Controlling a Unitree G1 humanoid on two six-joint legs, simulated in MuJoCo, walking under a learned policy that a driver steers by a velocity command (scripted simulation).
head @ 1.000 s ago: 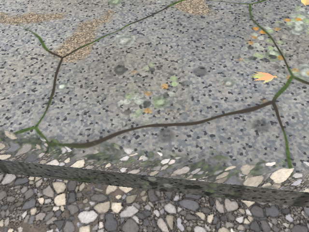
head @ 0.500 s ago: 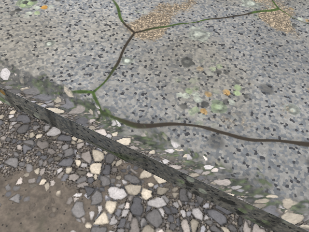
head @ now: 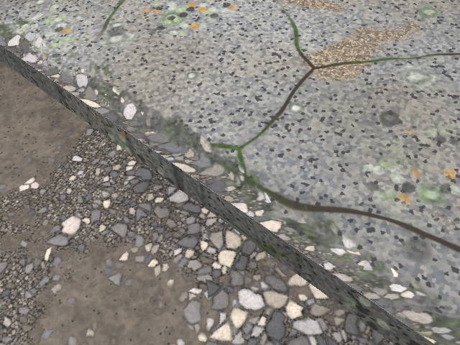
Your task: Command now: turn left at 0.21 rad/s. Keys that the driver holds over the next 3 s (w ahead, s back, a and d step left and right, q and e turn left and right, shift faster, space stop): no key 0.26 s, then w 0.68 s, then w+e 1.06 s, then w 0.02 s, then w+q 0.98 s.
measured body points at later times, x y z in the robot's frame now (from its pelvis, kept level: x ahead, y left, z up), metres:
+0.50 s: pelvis +0.04 +0.02 +0.00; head +0.04 +0.01 +0.45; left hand +0.15 +0.30 -0.11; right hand +0.12 -0.25 -0.12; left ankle -0.01 +0.15 -0.74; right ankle +0.03 -0.09 -0.72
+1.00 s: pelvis +0.25 +0.00 -0.01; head +0.29 -0.01 +0.44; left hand +0.19 +0.27 -0.13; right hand +0.51 -0.21 -0.08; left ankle +0.43 +0.12 -0.72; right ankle +0.07 -0.10 -0.74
